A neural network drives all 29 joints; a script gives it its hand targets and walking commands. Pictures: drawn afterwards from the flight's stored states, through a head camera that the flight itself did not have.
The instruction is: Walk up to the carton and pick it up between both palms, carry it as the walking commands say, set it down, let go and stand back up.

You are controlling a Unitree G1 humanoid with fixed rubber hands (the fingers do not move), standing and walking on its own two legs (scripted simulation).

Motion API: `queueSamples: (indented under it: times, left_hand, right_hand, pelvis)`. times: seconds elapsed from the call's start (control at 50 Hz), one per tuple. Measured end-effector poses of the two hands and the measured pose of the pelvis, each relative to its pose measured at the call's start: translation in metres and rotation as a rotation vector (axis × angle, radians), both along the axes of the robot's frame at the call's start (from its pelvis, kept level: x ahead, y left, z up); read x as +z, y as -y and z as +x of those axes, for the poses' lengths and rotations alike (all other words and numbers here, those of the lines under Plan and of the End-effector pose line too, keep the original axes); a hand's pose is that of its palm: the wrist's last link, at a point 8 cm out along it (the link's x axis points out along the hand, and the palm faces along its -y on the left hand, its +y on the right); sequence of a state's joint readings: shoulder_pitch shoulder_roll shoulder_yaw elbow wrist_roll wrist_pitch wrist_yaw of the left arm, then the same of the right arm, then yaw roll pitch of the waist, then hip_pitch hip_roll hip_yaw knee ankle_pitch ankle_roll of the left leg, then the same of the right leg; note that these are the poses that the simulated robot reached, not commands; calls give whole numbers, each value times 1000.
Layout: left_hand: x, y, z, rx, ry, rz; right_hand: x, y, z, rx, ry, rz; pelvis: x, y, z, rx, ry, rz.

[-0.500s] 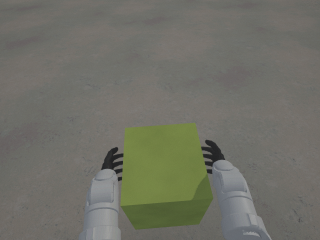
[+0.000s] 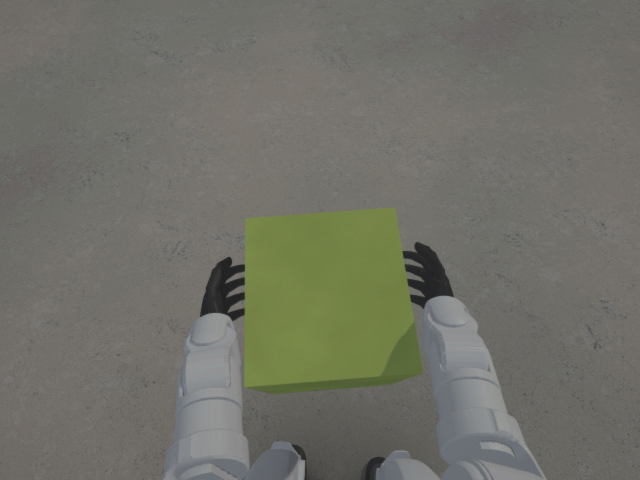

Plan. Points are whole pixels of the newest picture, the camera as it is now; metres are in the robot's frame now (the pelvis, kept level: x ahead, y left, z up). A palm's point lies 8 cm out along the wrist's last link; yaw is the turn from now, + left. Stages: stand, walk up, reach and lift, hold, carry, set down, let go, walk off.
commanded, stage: set down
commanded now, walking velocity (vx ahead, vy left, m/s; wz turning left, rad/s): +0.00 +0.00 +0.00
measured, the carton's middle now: (326, 312) +0.36 +0.04 -0.11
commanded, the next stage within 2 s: none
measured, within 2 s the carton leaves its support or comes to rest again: neither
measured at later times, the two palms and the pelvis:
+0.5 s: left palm (228, 314) +0.35 +0.19 -0.12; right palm (412, 296) +0.39 -0.09 -0.12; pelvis -0.02 +0.01 -0.07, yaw +0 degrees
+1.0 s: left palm (240, 319) +0.37 +0.19 -0.21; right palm (399, 299) +0.42 -0.09 -0.21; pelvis -0.03 +0.00 -0.15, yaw +0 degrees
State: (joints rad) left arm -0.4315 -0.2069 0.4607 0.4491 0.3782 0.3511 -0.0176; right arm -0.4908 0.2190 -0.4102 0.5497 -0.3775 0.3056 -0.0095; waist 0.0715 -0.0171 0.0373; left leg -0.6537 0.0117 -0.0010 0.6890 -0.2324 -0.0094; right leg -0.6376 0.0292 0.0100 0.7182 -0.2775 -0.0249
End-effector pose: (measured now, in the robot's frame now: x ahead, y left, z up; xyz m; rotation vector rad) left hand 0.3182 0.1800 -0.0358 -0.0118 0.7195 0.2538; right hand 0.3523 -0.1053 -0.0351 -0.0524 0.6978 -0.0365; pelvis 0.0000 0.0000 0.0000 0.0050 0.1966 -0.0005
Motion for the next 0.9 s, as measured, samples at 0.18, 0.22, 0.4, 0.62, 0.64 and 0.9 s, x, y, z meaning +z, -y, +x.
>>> queueSamples:
  times: [0.18,0.22,0.4,0.62,0.64,0.9]
  left_hand:
    - [-40,-2,10,17,21,-22]
    - [-47,-4,13,21,25,-25]
    - [-72,-10,28,34,24,-32]
    - [-111,-13,41,51,18,-38]
    - [-115,-13,42,53,19,-38]
    - [-162,-14,52,66,25,-33]
  right_hand:
    - [-38,-3,12,5,18,1]
    - [-44,-4,16,5,22,3]
    - [-70,-11,32,8,18,9]
    - [-109,-14,49,23,11,9]
    - [-113,-14,51,24,11,9]
    - [-161,-16,65,36,13,20]
  pelvis:
    - [-26,-1,-18,-2,-132,-4]
    - [-32,-2,-20,-2,-159,-5]
    - [-57,-7,-23,-1,-264,-7]
    - [-89,-11,-22,-1,-386,-7]
    - [-92,-11,-22,-2,-396,-7]
    - [-134,-5,-29,-5,-485,-4]
